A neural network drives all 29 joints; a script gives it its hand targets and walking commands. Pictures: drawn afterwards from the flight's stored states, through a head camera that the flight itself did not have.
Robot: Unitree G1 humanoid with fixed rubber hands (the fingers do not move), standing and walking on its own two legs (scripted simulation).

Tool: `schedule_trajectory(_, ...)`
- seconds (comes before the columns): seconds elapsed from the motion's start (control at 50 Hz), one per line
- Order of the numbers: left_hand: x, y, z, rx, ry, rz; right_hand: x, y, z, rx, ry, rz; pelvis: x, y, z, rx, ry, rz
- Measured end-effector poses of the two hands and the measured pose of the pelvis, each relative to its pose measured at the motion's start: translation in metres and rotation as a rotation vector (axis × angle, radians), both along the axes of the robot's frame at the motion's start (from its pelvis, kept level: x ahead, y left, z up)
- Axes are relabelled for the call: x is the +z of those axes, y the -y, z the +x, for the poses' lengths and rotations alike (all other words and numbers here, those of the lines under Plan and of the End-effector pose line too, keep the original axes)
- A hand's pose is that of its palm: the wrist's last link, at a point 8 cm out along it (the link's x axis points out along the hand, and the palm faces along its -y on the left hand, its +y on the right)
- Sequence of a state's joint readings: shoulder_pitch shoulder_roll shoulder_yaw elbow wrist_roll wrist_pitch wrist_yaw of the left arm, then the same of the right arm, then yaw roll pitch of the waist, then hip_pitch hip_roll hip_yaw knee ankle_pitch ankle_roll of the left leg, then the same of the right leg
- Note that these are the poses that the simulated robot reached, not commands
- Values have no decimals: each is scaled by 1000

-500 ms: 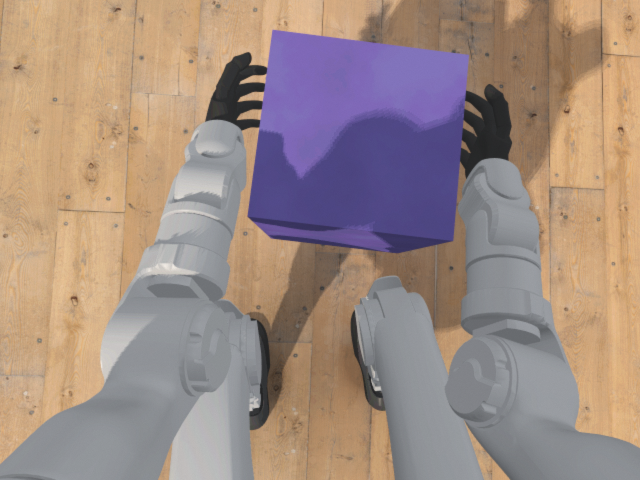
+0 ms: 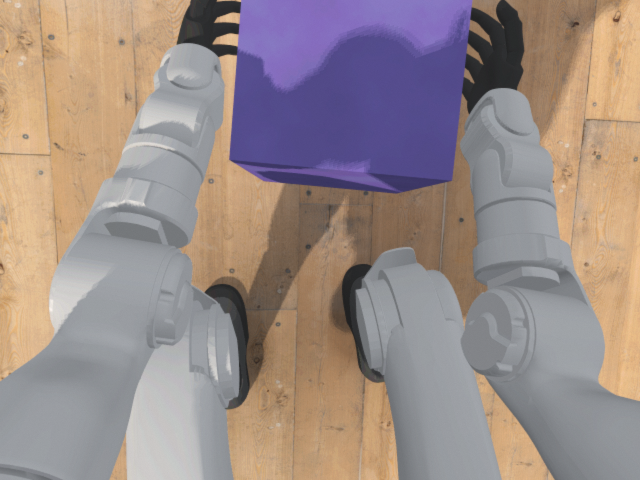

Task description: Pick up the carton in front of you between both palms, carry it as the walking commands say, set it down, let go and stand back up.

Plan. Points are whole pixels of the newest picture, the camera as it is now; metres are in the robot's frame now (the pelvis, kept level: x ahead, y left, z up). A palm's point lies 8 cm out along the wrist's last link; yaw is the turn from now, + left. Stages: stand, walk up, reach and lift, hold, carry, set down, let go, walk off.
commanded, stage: set down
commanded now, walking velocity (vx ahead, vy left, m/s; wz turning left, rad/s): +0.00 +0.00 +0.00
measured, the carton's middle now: (342, 100) +0.50 -0.08 -0.23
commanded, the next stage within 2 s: none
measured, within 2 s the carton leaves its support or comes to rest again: rests again in 1.00 s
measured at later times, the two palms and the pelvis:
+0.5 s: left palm (205, 55) +0.54 +0.07 -0.17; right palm (489, 104) +0.47 -0.23 -0.15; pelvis +0.00 +0.00 -0.01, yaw +0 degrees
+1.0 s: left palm (209, 62) +0.54 +0.07 -0.18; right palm (491, 111) +0.46 -0.24 -0.17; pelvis +0.00 +0.00 -0.02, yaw -1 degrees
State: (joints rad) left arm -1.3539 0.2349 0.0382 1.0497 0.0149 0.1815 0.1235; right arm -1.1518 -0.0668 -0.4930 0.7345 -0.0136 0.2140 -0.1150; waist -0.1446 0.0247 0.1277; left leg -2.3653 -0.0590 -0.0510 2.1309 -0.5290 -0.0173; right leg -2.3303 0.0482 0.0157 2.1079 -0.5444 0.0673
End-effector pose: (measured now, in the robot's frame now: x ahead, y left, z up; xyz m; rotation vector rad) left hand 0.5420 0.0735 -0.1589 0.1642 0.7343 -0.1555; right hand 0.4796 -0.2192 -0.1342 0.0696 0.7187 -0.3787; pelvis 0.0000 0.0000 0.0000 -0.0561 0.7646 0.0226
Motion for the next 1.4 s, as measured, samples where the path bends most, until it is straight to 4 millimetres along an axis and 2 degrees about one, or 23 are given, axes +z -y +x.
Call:
schedule_trajectory(0.18,-8,-5,-9,17,-14,-7,-2,-3,-2,16,1,14,-7,1,-1,-2,12,-3)
schedule_trajectory(0.36,-5,1,-4,-12,-32,0,-11,3,-12,18,-20,16,-8,-2,-5,6,33,-7)
schedule_trajectory(0.96,-18,8,-2,-66,5,-81,-27,17,-14,45,-40,-14,-16,-2,-3,-10,97,-10)
schedule_trajectory(1.02,-30,-1,-7,-60,-2,-37,-34,20,-20,52,-72,-29,-15,-1,-3,-11,102,-9)
schedule_trajectory(1.1,-47,-32,-11,-8,-23,19,-48,27,-32,10,-103,-27,-13,-1,-2,-10,103,-10)
schedule_trajectory(1.16,-50,-48,-10,3,-14,35,-55,29,-36,-12,-98,-15,-11,-1,0,-6,99,-5)
schedule_trajectory(1.2,-46,-52,-4,6,7,28,-55,30,-34,-18,-75,-16,-10,-1,2,-3,98,-5)
schedule_trajectory(1.26,-30,-51,7,0,69,19,-46,32,-27,-21,-21,-23,-10,0,3,-3,92,-4)
schedule_trajectory(1.32,-10,-46,13,-2,101,14,-27,33,-21,-17,26,-32,-7,0,4,-5,87,1)
schedule_trajectory(1.4,21,-41,12,0,116,8,8,36,-21,-14,58,-44,6,2,6,-9,69,4)
